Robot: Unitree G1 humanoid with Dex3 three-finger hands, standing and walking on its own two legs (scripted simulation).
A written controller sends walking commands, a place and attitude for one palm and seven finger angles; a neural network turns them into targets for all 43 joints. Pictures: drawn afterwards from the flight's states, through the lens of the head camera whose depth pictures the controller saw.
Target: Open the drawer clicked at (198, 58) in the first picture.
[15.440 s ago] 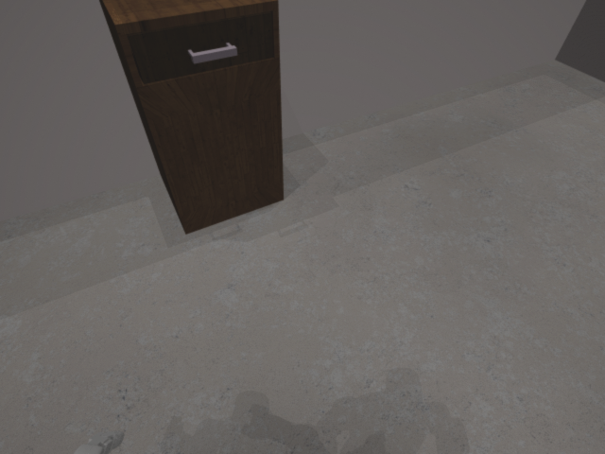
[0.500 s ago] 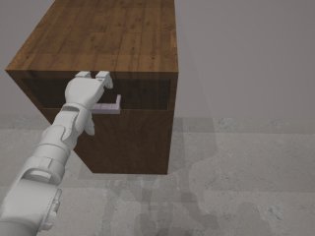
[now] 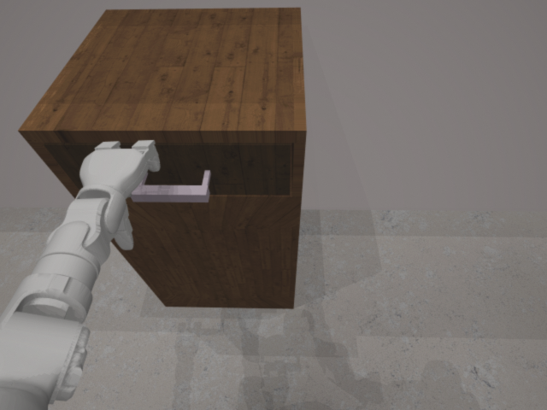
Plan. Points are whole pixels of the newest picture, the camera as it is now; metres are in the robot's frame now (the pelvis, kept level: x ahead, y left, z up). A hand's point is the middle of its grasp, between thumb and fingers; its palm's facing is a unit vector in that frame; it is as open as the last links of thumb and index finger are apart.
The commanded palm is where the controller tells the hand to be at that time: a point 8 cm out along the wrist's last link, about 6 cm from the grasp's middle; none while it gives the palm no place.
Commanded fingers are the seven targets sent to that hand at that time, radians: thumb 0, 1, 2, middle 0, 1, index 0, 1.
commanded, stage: move the hooked fingers above the handle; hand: left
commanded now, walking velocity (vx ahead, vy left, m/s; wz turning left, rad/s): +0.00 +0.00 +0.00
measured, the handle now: (172, 184) +0.49 +0.20 +0.00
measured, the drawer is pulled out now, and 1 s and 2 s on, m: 0.00 0.00 0.00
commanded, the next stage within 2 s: none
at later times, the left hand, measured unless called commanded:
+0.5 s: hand (125, 184) +0.44 +0.25 +0.07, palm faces -0.06 +0.00 -1.00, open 13.6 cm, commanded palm +0.42 +0.24 +0.12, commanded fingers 0.00 -0.50 0.30 -0.30 -1.20 -0.30 -1.20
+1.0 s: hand (165, 176) +0.46 +0.19 +0.07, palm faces +0.08 +0.00 -1.00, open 13.5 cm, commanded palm +0.43 +0.24 +0.12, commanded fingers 0.00 -0.50 0.30 -0.30 -1.20 -0.30 -1.20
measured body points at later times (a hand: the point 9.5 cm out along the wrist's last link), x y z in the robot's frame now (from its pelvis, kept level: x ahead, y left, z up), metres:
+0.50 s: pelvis +0.01 +0.00 +0.00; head +0.05 -0.02 +0.45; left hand +0.44 +0.25 +0.12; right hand +0.10 -0.24 -0.14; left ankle +0.00 +0.11 -0.72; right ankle +0.00 -0.10 -0.73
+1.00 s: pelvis +0.00 +0.01 +0.00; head +0.06 -0.02 +0.44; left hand +0.44 +0.19 +0.12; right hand +0.08 -0.24 -0.15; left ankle +0.00 +0.11 -0.72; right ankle +0.00 -0.10 -0.72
